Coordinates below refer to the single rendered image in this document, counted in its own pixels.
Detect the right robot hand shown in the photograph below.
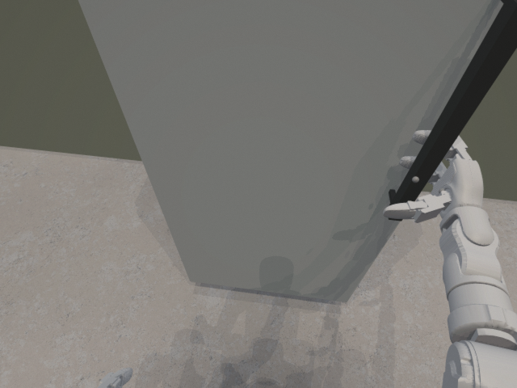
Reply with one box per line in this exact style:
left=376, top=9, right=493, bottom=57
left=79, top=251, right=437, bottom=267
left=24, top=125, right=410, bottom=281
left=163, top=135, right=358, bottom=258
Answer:
left=383, top=130, right=483, bottom=223

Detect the right robot upper arm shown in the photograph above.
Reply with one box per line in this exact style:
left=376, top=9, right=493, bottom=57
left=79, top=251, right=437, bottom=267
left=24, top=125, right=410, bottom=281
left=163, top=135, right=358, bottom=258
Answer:
left=442, top=340, right=517, bottom=388

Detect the left robot hand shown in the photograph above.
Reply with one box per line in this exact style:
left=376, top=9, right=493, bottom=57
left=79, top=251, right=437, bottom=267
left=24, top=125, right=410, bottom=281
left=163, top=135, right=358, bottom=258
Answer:
left=97, top=368, right=132, bottom=388

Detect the fridge door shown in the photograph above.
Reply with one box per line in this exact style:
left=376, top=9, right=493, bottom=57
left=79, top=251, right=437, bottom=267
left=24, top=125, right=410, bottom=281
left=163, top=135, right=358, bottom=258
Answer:
left=78, top=0, right=504, bottom=302

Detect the robot right forearm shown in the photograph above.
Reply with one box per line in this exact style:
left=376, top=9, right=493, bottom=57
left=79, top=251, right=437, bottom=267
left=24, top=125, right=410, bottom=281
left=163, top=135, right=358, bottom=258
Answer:
left=439, top=206, right=517, bottom=351

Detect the handle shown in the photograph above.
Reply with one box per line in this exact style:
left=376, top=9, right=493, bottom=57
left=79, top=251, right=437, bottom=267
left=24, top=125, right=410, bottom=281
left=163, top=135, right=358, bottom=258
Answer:
left=389, top=0, right=517, bottom=221

